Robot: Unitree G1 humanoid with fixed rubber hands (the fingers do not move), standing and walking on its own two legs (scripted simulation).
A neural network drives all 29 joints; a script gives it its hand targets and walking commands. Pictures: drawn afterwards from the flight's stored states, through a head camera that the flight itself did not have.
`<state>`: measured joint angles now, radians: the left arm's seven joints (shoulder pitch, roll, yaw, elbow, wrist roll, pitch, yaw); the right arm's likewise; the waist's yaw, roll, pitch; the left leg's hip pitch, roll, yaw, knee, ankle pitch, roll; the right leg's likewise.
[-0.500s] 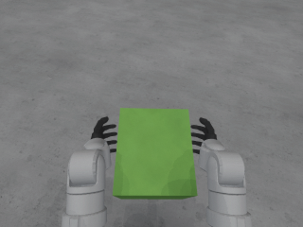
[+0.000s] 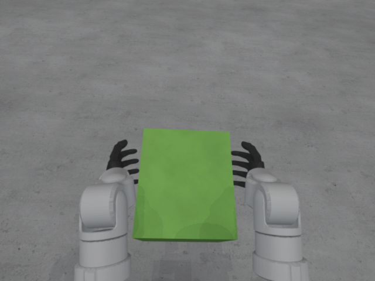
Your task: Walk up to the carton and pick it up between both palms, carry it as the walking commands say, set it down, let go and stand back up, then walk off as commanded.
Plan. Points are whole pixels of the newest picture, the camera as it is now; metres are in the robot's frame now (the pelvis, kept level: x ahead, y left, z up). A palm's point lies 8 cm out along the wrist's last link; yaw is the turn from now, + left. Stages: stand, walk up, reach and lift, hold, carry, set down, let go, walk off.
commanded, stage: carry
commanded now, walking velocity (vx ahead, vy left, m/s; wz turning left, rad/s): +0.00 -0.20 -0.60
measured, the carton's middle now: (183, 189) +0.33 +0.02 +0.00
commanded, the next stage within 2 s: none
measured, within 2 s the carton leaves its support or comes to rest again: neither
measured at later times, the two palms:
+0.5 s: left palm (229, 185) +0.29 -0.06 +0.09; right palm out of the picture +0.22 -0.31 +0.10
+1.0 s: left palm (361, 225) +0.23 -0.30 +0.07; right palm out of the picture +0.08 -0.52 +0.08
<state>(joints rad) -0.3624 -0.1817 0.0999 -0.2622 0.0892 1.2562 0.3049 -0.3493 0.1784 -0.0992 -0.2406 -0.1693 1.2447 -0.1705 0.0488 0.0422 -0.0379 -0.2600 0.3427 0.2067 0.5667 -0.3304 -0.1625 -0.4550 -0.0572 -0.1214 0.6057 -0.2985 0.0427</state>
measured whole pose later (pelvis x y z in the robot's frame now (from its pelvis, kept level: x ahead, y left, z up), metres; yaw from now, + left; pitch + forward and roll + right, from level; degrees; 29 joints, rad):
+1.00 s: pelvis -0.09 -0.24 -0.01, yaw -35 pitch +5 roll -1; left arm -0.36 -0.18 0.09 -0.18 0.15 1.23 0.26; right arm -0.36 0.18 -0.11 -0.17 -0.09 1.21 -0.28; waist 0.00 -0.06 -0.05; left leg -0.46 0.07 0.19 0.67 -0.29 0.01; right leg -0.53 0.10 0.02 0.72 -0.31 -0.04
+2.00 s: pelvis -0.33 -0.40 -0.01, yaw -70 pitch +3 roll -1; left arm -0.42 -0.21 0.10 -0.11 0.12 1.23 0.31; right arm -0.38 0.19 -0.17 -0.15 -0.16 1.23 -0.23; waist 0.03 0.05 -0.03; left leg -0.50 0.28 0.11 0.95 -0.55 -0.14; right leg -0.41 -0.02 -0.04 0.62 -0.24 0.02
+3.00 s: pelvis -0.58 -0.35 +0.01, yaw -107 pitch +2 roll -2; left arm -0.36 -0.18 0.10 -0.15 0.12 1.26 0.29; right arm -0.38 0.19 -0.12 -0.11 -0.11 1.24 -0.29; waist 0.03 -0.03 -0.03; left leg -0.30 0.13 0.19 0.55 -0.27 0.01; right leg -0.62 0.09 -0.03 1.08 -0.36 0.01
